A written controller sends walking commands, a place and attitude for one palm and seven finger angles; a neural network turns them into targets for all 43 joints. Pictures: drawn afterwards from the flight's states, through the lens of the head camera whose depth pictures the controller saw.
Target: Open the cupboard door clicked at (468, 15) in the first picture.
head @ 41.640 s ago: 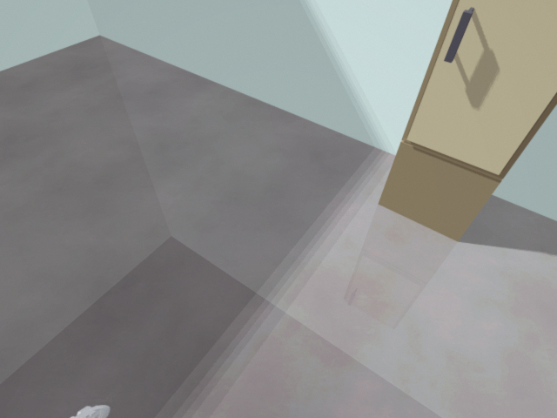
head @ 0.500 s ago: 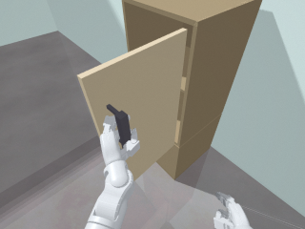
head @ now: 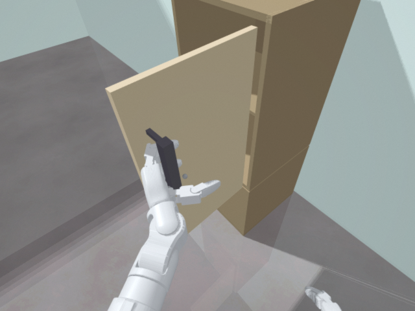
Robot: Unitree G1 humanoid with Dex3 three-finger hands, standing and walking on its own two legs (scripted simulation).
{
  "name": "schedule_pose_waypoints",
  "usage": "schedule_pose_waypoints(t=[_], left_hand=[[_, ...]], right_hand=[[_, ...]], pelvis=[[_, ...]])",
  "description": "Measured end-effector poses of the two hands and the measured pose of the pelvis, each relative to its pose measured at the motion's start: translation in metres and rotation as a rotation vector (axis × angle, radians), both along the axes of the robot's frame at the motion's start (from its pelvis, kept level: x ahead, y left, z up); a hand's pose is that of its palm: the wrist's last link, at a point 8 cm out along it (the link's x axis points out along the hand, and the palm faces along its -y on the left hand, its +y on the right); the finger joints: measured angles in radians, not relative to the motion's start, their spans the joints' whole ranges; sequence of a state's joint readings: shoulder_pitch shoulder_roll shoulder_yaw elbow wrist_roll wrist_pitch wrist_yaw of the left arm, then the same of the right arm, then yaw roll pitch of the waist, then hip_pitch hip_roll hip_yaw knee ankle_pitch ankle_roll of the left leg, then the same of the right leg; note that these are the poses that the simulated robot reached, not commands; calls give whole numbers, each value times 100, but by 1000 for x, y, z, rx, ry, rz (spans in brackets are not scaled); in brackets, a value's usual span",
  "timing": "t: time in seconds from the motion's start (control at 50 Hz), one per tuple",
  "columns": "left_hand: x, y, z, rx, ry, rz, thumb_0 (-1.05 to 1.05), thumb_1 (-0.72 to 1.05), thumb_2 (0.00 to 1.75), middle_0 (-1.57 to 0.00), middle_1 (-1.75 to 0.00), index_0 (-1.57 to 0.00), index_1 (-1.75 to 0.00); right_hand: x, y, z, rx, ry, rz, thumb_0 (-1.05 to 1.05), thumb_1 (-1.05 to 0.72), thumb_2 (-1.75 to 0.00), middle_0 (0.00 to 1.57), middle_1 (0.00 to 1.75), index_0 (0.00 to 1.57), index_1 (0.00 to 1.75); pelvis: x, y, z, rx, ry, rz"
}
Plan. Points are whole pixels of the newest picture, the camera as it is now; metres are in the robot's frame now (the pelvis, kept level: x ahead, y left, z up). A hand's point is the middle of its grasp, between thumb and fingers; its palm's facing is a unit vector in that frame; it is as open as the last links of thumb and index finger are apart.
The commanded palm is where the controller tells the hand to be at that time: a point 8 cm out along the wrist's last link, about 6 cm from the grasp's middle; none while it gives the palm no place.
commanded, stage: open thumb and fingers to let go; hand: left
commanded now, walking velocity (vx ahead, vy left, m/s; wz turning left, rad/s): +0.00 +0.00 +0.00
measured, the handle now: (163, 161) +0.39 +0.11 +0.10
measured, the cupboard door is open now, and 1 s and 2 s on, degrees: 93 96 95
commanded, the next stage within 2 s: slide the hand sideways off the handle in 0.32 s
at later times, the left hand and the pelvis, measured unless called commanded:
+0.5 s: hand (182, 180) +0.34 +0.06 +0.09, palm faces +0.22 -0.97 -0.04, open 15.4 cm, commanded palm +0.31 +0.10 +0.09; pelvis -0.02 +0.03 +0.00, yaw +0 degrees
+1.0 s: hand (170, 200) +0.30 +0.08 +0.09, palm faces -0.12 -0.99 +0.01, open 16.3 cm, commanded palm +0.27 +0.14 +0.09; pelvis -0.02 +0.04 +0.00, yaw -3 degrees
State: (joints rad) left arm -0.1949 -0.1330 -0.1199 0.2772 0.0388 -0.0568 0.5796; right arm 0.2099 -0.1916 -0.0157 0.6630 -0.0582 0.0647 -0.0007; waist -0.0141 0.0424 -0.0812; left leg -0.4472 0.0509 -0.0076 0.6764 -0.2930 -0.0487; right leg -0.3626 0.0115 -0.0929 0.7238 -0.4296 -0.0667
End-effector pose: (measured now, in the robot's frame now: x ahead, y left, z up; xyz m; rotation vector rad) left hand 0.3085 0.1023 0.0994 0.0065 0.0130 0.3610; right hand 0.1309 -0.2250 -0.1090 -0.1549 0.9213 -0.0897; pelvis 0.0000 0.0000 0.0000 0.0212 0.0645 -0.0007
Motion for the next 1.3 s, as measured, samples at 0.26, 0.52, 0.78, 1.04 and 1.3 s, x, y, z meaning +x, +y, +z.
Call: schedule_pose_waypoints(t=[0.26, 0.52, 0.78, 1.04, 1.3], left_hand=[[1, 3, -1, 8, -4, -5, -1, -48, 31, -24, -81, -24, -81], [-3, 13, -4, 61, -42, -210, -1, -49, 30, -30, -50, -24, -52], [-9, 19, -3, -31, -58, -486, -1, -50, 30, -17, -32, -15, -32], [-29, 41, -9, -12, -48, -474, -2, -50, 30, -16, -31, -16, -31], [-60, 62, -8, 1, -36, -439, -1, -50, 30, -16, -31, -15, -30]], right_hand=[[3, 16, 8, -14, -37, 9, 1, -90, -90, 20, 30, 20, 30], [-8, 40, 4, 9, -12, 18, 1, -90, -90, 20, 30, 20, 30], [-27, 43, 14, 14, -92, -14, 2, -90, -90, 20, 30, 20, 30], [-12, 36, 26, 5, -131, -19, 2, -90, -90, 20, 30, 20, 30], [32, 33, 38, 11, -232, 32, 2, -90, -90, 20, 30, 20, 30]], pelvis=[[-9, 15, -2, -15, 0, -3], [-17, 29, -4, -18, 3, -4], [-25, 42, -1, -22, -26, -30], [-17, 36, 2, -22, -34, -45], [-3, 26, 2, -16, -30, -26]])
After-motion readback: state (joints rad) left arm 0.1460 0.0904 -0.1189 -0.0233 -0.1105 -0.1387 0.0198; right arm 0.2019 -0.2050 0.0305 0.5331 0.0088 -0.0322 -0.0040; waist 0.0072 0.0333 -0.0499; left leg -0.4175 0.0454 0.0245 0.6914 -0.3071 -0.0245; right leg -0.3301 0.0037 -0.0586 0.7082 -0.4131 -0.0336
